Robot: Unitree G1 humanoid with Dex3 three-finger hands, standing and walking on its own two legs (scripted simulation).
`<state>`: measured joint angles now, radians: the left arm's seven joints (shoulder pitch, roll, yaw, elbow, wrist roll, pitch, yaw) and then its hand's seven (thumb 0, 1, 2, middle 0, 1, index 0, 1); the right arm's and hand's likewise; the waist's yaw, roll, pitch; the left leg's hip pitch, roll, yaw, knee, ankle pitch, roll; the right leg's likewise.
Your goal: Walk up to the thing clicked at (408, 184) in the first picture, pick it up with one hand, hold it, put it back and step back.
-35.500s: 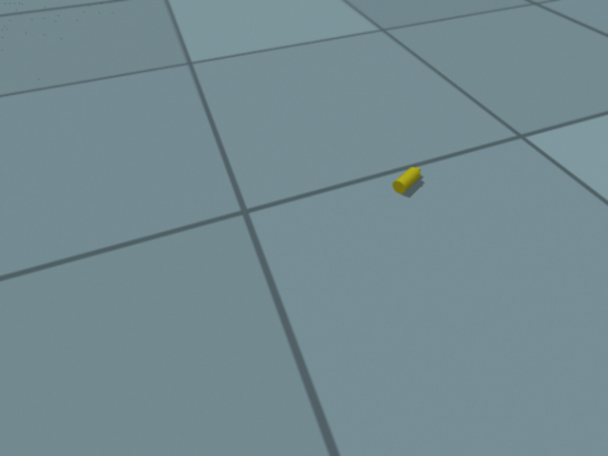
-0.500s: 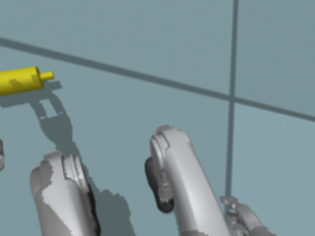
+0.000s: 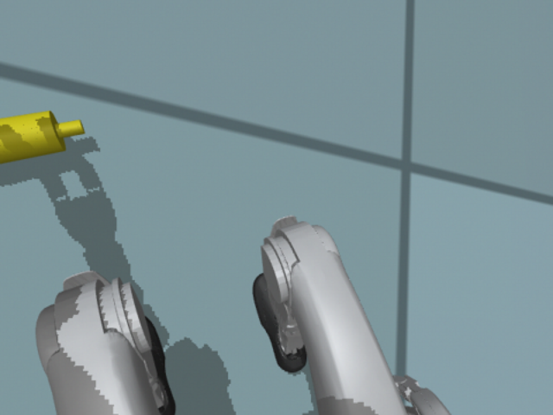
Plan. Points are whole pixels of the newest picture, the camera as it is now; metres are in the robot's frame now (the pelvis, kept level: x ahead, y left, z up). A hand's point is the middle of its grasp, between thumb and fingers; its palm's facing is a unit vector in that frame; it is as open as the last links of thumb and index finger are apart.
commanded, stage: home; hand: left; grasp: from above
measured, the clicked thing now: (24, 137) +0.56 +0.29 -0.30
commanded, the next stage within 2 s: none
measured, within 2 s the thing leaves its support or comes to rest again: neither
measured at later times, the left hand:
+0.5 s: hand out of the picture +0.38 +0.28 +0.05, palm faces -0.18 -0.73 -0.66, open 7.8 cm
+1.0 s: hand out of the picture +0.27 +0.23 +0.24, palm faces +0.23 -0.95 -0.23, open 7.4 cm
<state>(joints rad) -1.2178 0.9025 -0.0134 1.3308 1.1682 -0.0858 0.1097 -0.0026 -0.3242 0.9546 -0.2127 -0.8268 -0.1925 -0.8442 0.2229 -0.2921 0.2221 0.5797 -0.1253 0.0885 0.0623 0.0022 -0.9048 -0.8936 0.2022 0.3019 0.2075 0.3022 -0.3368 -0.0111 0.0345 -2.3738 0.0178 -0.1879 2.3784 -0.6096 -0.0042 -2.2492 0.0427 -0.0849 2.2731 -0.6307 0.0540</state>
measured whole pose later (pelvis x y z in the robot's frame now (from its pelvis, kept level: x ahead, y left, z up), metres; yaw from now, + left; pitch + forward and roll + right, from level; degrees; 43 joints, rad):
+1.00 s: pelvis +0.06 +0.00 +0.33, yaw +11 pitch +19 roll -4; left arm 0.12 0.25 0.07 0.21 -0.05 0.40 0.09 0.01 0.90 0.90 -0.21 -0.30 -0.20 -0.30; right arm 0.21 -0.21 0.06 0.57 0.04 -0.11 -0.13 0.01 -0.91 -0.89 0.20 0.30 0.21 0.30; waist -0.08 0.03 -0.17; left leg -1.08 0.04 -0.08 1.27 -0.52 -0.02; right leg -1.00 0.00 -0.05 1.21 -0.53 0.02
